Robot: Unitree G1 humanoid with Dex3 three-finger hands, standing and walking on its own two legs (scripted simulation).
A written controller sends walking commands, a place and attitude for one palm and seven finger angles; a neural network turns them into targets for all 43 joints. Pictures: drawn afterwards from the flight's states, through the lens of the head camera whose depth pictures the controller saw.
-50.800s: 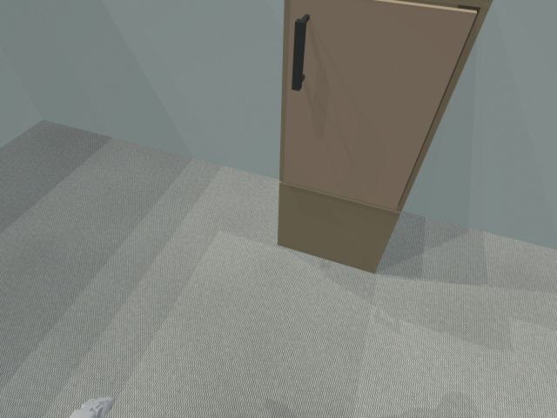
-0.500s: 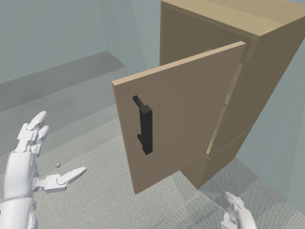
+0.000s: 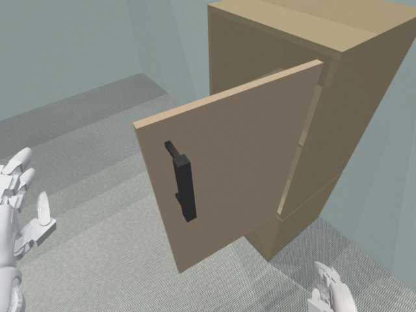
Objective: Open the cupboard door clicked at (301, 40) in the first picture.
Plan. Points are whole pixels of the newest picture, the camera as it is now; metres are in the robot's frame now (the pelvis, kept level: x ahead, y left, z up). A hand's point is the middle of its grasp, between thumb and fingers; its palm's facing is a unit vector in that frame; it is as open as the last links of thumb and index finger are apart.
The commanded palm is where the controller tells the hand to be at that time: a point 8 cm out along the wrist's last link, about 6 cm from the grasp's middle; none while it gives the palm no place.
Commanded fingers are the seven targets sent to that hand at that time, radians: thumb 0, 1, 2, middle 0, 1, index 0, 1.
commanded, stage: draw the hand back to the body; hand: left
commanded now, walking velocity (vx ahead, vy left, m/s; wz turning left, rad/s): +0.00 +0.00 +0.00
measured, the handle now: (180, 183) +0.31 +0.09 +0.12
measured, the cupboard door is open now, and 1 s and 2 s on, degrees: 83 83 83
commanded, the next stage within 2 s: step back with the hand held close in 0.22 s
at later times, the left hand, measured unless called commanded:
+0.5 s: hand (42, 224) +0.18 +0.26 +0.16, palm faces +0.43 -0.79 -0.44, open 7.4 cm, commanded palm +0.13 +0.30 +0.17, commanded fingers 0.00 0.90 0.90 -0.20 -0.30 -0.20 -0.30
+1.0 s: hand out of the picture +0.08 +0.29 +0.16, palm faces +0.46 -0.76 -0.46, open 7.4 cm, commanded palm +0.02 +0.33 +0.17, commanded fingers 0.00 0.90 0.90 -0.20 -0.30 -0.20 -0.30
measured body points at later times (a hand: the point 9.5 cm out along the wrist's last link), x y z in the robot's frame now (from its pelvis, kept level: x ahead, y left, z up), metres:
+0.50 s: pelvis -0.02 +0.00 +0.00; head -0.02 -0.02 +0.45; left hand +0.15 +0.30 +0.19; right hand +0.17 -0.23 -0.09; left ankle -0.02 +0.12 -0.74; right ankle -0.04 -0.11 -0.74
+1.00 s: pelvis -0.12 +0.03 -0.02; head -0.10 +0.03 +0.43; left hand +0.05 +0.33 +0.18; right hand +0.05 -0.21 -0.10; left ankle -0.02 +0.12 -0.74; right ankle -0.07 -0.10 -0.74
